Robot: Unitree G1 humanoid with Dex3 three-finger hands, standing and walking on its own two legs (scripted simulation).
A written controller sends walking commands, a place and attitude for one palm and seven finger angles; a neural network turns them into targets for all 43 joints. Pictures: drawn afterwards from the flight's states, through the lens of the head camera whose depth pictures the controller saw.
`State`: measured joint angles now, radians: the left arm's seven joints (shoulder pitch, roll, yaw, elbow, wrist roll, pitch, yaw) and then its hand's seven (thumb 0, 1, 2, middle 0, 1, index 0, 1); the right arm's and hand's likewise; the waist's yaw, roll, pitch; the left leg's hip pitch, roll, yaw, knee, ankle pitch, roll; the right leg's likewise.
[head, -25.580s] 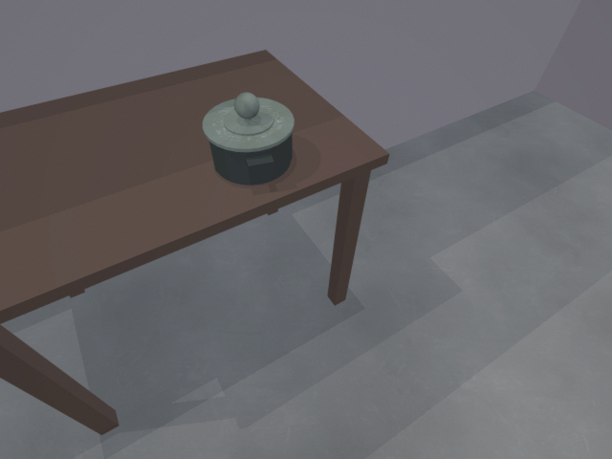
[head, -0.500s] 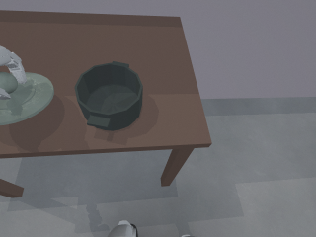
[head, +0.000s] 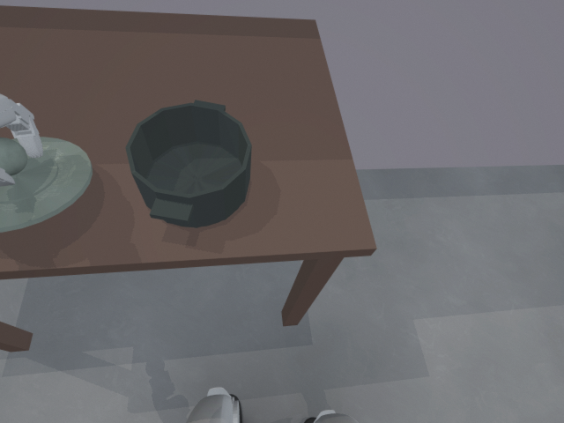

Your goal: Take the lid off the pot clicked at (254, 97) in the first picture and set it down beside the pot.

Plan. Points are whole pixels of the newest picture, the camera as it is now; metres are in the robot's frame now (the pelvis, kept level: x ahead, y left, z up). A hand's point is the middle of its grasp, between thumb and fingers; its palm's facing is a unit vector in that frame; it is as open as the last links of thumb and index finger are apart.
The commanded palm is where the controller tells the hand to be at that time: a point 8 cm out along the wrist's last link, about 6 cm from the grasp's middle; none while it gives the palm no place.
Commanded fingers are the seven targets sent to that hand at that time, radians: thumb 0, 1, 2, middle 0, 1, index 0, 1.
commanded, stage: lower the lid onto the table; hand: left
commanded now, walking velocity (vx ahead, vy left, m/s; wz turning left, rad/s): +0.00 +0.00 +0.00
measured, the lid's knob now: (3, 156) +0.46 +0.36 +0.06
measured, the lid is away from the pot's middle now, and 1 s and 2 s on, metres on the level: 0.24 0.25 0.24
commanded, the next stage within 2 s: open the fingers wide in 0.52 s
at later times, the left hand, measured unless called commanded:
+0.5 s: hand (8, 166) +0.45 +0.36 +0.05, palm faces -0.49 -0.12 -0.86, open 7.7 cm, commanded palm +0.53 +0.36 +0.10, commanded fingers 0.00 0.64 0.92 -0.88 -1.04 -0.87 -1.03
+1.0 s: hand (6, 193) +0.42 +0.36 +0.03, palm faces -0.47 -0.12 -0.87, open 7.6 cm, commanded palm +0.47 +0.35 +0.10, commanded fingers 0.00 0.37 0.67 -0.58 -1.01 -0.58 -1.01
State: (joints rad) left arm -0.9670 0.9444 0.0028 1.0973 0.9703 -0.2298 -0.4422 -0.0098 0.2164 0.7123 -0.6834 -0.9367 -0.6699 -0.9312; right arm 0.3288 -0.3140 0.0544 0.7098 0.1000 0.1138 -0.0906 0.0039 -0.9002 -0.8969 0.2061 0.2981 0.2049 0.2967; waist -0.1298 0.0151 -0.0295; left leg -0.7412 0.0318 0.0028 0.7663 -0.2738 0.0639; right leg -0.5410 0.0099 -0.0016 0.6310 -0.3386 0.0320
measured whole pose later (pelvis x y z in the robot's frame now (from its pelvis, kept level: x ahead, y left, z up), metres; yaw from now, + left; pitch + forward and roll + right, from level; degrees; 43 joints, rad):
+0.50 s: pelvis +0.00 +0.01 -0.01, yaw -1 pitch +17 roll -6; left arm -0.98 0.93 0.02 1.13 1.00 -0.23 -0.39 -0.01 0.22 0.71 -0.68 -0.94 -0.67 -0.93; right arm 0.32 -0.30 0.06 0.70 0.09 0.12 -0.09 0.00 -0.90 -0.90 0.21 0.30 0.21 0.30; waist -0.15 0.02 -0.04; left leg -0.83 0.03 0.00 0.83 -0.29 0.08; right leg -0.63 0.01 0.00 0.69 -0.36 0.02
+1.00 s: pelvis -0.01 +0.01 -0.01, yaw +1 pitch +15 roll -6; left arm -0.89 0.84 0.00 1.05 1.00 -0.19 -0.34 -0.01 0.28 0.65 -0.63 -0.98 -0.62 -0.98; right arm 0.29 -0.28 0.04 0.68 0.08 0.15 -0.05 0.00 -0.90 -0.90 0.21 0.30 0.21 0.30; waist -0.11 0.02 -0.05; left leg -0.82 0.02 -0.01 0.84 -0.28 0.08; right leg -0.61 0.01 -0.02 0.71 -0.36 0.00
